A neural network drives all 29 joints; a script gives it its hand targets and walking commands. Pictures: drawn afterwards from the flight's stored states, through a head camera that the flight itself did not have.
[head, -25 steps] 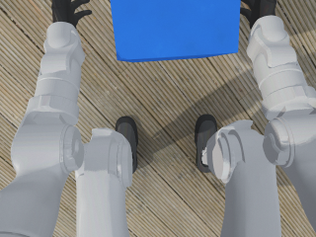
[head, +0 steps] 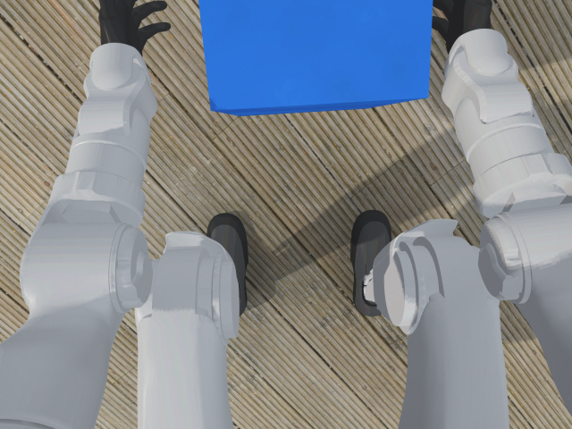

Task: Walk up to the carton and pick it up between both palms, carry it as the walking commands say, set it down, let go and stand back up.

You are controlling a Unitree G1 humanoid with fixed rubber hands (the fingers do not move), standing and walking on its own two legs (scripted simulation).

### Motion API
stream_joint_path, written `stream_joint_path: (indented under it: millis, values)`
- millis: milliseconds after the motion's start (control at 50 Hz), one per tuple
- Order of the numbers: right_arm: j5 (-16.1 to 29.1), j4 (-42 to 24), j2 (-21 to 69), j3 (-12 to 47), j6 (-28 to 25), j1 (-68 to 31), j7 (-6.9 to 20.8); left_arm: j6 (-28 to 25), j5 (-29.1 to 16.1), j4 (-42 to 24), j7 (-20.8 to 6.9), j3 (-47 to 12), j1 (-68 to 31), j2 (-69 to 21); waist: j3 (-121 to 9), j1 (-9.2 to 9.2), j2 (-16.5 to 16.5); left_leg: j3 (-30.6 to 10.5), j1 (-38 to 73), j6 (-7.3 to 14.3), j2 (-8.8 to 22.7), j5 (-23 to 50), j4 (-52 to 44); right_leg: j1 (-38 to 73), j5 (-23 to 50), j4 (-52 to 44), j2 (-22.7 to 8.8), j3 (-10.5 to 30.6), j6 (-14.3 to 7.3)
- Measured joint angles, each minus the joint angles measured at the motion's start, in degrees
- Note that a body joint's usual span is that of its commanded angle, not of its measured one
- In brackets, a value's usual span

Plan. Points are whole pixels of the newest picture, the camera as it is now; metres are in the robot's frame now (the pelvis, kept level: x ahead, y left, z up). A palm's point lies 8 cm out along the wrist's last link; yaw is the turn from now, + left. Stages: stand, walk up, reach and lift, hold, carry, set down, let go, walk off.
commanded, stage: reach and lift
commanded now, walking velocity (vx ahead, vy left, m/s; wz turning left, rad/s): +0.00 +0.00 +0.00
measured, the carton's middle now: (305, 31) +0.53 -0.01 -0.27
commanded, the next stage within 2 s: none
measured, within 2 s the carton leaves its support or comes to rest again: leaves its support in 0.96 s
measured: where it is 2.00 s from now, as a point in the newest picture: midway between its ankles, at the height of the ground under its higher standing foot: (299, 281)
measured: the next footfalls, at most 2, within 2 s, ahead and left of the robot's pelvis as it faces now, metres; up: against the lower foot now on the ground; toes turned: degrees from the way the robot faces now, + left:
none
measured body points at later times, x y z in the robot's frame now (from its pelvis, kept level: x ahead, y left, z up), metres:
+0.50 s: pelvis +0.00 +0.00 +0.00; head +0.38 +0.00 +0.24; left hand +0.54 +0.15 -0.21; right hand +0.53 -0.16 -0.21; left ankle +0.12 +0.13 -0.37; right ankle +0.12 -0.14 -0.37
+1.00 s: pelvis -0.01 +0.00 +0.00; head +0.37 +0.01 +0.24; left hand +0.53 +0.16 -0.20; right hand +0.53 -0.15 -0.20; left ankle +0.12 +0.13 -0.37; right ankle +0.12 -0.14 -0.37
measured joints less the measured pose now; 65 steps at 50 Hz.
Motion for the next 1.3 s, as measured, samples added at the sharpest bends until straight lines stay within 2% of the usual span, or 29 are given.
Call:
stream_joint_path:
  millis: [160, 380, 600, 920, 1060, 1160, 1300]
  values:
    - [1.1, 0.0, 0.8, 2.5, -0.2, -0.5, 0.0, -0.2, -1.3, 0.0, 0.0, -2.5, -1.2, -0.3, 0.5, 0.0, 0.1, 0.0, 0.0, 0.0, 0.0, 0.0, 0.0, 0.0, 0.0, 0.0, 0.0, 0.0, 0.0]
    - [1.4, 0.4, 1.2, 3.1, -0.8, -1.2, -1.0, -0.5, -1.6, 1.9, 0.0, -2.9, -4.1, -3.3, 0.6, 0.0, 0.2, 0.0, 0.0, 0.0, 0.0, 0.0, 0.0, 0.0, 0.0, 0.0, 0.1, 0.0, 0.0]
    - [1.4, 2.2, 1.7, 3.2, -0.7, -2.9, -1.5, -1.0, -1.6, 2.7, 1.6, -2.9, -4.8, -3.6, 0.8, 0.13, 0.2, -0.1, 0.0, 0.0, 0.3, 0.1, 0.0, -0.3, 0.5, 0.0, 0.5, 0.0, 0.0]
    - [1.4, -0.4, 2.6, -0.4, 3.8, -3.5, -1.5, 2.1, -1.6, 2.7, 2.0, -1.6, -6.0, -3.6, 1.2, 0.75, -0.2, -0.2, 0.1, 0.0, 0.8, 0.3, 0.6, -0.3, 1.2, 0.2, 1.2, 0.0, 0.0]
    - [1.4, -3.0, 2.6, -0.6, 6.4, -5.2, -2.6, 4.5, -1.6, 2.5, 3.1, -1.6, -7.6, -2.9, 7.5, 1.22, -0.7, -0.2, 5.1, 0.0, 0.7, 0.4, 0.7, 4.7, 1.2, 0.3, 1.2, 0.0, 0.0]
    - [1.4, -5.3, 2.6, -1.6, 7.8, -8.6, -3.4, 6.6, -1.6, -0.2, 3.9, -1.6, -10.0, -1.3, 15.1, 1.34, -0.7, -0.3, 11.2, 0.0, 0.5, 0.5, 0.7, 10.9, 1.2, 0.3, 1.2, 0.0, 0.0]
    - [-0.4, -6.5, 3.3, -5.3, 9.8, -9.7, -3.0, 9.2, -1.6, -1.9, 4.0, -1.6, -11.0, -0.9, 17.4, 1.34, -0.2, -0.4, 14.3, 0.0, 0.3, 0.9, 0.7, 14.1, 1.5, 0.3, 1.2, 0.0, 0.0]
